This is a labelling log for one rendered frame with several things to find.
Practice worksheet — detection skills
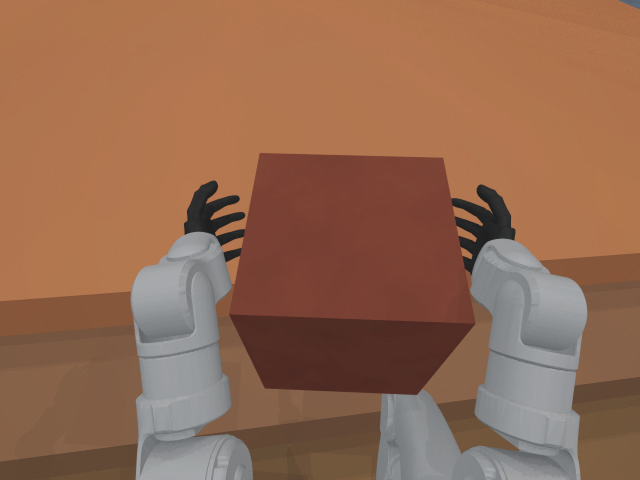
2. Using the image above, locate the left robot hand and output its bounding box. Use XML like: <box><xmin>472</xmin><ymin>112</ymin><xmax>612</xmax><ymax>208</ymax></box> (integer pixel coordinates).
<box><xmin>184</xmin><ymin>180</ymin><xmax>245</xmax><ymax>262</ymax></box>

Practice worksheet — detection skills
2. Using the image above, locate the robot right forearm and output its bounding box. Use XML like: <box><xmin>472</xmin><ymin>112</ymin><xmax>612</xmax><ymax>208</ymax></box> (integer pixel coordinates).
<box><xmin>470</xmin><ymin>239</ymin><xmax>587</xmax><ymax>480</ymax></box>

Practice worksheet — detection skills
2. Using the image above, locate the right robot thigh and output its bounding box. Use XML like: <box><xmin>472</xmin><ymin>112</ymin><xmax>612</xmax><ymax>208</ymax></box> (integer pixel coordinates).
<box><xmin>380</xmin><ymin>389</ymin><xmax>461</xmax><ymax>480</ymax></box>

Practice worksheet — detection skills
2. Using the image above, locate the robot left forearm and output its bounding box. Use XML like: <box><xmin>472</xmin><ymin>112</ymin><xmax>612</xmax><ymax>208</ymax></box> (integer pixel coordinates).
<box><xmin>131</xmin><ymin>232</ymin><xmax>232</xmax><ymax>480</ymax></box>

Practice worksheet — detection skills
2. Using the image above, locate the right robot upper arm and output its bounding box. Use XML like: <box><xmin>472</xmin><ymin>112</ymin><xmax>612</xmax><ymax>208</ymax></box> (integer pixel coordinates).
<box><xmin>452</xmin><ymin>446</ymin><xmax>570</xmax><ymax>480</ymax></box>

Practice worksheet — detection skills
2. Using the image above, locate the left robot upper arm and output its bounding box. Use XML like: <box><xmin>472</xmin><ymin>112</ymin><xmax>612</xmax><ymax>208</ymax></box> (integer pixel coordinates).
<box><xmin>139</xmin><ymin>434</ymin><xmax>253</xmax><ymax>480</ymax></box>

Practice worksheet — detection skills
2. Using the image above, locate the robot right shin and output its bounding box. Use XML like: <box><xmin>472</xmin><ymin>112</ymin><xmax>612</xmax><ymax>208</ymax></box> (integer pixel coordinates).
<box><xmin>376</xmin><ymin>396</ymin><xmax>432</xmax><ymax>480</ymax></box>

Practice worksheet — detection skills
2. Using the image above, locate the carton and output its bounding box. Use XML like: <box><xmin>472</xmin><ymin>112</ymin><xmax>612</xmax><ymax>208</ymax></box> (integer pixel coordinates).
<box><xmin>229</xmin><ymin>153</ymin><xmax>476</xmax><ymax>395</ymax></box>

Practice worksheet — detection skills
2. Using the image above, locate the right robot hand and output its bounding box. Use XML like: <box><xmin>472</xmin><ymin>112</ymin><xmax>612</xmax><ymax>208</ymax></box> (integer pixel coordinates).
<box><xmin>451</xmin><ymin>184</ymin><xmax>516</xmax><ymax>276</ymax></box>

